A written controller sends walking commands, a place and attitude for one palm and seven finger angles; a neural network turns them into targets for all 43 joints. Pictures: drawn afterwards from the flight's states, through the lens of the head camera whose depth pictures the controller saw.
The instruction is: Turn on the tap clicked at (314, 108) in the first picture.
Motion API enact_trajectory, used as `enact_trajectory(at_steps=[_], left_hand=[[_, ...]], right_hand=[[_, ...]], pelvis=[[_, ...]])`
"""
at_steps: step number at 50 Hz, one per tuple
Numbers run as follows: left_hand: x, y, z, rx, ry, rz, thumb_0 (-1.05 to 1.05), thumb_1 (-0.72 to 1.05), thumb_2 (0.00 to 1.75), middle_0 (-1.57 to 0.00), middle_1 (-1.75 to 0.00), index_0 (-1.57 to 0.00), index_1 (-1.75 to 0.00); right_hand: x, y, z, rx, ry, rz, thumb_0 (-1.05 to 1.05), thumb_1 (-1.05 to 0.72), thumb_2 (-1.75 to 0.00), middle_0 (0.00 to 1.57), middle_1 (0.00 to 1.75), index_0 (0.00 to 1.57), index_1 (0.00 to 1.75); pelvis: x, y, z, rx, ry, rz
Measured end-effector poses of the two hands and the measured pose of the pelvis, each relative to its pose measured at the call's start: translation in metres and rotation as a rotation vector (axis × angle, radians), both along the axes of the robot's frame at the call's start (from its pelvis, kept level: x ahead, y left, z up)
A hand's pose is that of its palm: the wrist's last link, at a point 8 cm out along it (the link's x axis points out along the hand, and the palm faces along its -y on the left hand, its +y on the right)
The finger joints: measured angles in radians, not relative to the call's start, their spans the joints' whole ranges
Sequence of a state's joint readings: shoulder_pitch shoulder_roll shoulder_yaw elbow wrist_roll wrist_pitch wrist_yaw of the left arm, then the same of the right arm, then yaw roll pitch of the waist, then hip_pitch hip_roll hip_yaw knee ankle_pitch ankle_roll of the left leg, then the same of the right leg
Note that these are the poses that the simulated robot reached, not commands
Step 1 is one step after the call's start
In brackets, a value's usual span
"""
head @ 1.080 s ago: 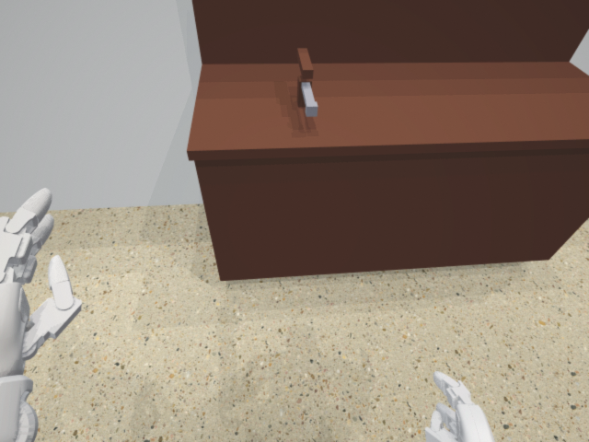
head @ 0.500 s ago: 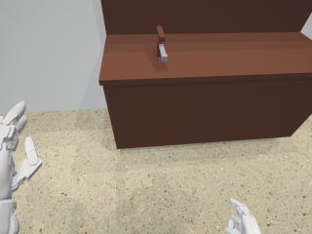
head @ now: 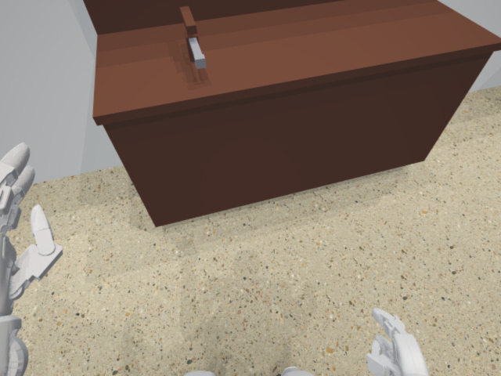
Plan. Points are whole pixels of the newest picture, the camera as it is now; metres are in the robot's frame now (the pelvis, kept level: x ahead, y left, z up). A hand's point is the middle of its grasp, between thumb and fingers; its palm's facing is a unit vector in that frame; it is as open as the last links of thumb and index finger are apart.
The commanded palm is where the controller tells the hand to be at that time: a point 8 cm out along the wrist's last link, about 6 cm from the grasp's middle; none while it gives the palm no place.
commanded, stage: walk to a spot facing it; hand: left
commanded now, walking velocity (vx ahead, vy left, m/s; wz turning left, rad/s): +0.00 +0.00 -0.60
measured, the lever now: (200, 61) +0.88 +0.22 +0.02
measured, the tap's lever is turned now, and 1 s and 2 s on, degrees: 0 0 0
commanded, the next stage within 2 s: turn to face it in 0.84 s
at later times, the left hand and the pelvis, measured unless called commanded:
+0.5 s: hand (209, 219) +0.27 +0.08 +0.16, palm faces +0.06 -0.90 -0.42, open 7.4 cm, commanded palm +0.22 +0.15 +0.19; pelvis -0.03 -0.06 -0.01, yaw -20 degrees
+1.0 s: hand (196, 174) +0.33 +0.10 +0.17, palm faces +0.20 -0.93 -0.30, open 7.4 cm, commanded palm +0.29 +0.15 +0.19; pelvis +0.06 -0.08 +0.00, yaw -16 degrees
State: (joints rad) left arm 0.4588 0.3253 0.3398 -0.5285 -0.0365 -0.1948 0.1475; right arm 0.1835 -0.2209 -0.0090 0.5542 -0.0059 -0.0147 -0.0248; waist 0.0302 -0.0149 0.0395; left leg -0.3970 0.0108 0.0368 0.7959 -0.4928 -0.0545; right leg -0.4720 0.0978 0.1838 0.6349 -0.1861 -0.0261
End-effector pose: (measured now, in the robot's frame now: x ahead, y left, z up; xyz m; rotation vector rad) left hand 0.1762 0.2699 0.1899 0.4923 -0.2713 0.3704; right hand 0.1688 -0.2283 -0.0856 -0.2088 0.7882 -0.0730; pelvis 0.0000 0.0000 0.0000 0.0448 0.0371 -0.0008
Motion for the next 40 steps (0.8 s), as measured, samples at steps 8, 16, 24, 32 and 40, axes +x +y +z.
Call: enact_trajectory(at_steps=[8,16,24,32,40], left_hand=[[0.007,0.002,-0.003,0.038,0.007,-0.101,0.01,0.89,0.90,-0.21,-0.31,-0.22,-0.30],[0.030,-0.053,0.013,0.014,-0.065,-0.232,0.01,0.89,0.90,-0.21,-0.30,-0.21,-0.30],[0.075,-0.135,-0.012,0.024,-0.028,-0.379,0.01,0.89,0.90,-0.21,-0.30,-0.21,-0.30],[0.073,-0.173,0.018,0.117,-0.009,-0.526,0.01,0.88,0.90,-0.22,-0.31,-0.22,-0.30],[0.095,-0.145,0.031,0.070,-0.106,-0.381,0.01,0.88,0.90,-0.22,-0.31,-0.22,-0.30]], right_hand=[[-0.041,-0.008,0.008,-0.021,0.001,-0.104,0.01,-0.90,-0.90,0.20,0.30,0.20,0.30],[-0.080,-0.019,0.006,0.061,-0.067,-0.212,0.01,-0.90,-0.90,0.20,0.30,0.21,0.30],[-0.128,-0.083,-0.024,0.044,0.008,-0.347,0.01,-0.90,-0.90,0.20,0.30,0.21,0.30],[-0.176,-0.135,0.008,-0.063,0.098,-0.511,0.01,-0.90,-0.90,0.20,0.30,0.20,0.30],[-0.152,-0.145,0.018,-0.096,0.070,-0.519,0.01,-0.91,-0.90,0.19,0.30,0.20,0.30]], pelvis=[[-0.019,0.006,-0.002,0.017,-0.014,-0.105],[-0.015,-0.014,0.003,-0.055,-0.034,-0.254],[-0.029,-0.055,-0.013,-0.049,-0.040,-0.336],[-0.016,-0.074,0.011,-0.035,-0.020,-0.373],[0.018,-0.084,0.014,-0.034,-0.031,-0.335]])
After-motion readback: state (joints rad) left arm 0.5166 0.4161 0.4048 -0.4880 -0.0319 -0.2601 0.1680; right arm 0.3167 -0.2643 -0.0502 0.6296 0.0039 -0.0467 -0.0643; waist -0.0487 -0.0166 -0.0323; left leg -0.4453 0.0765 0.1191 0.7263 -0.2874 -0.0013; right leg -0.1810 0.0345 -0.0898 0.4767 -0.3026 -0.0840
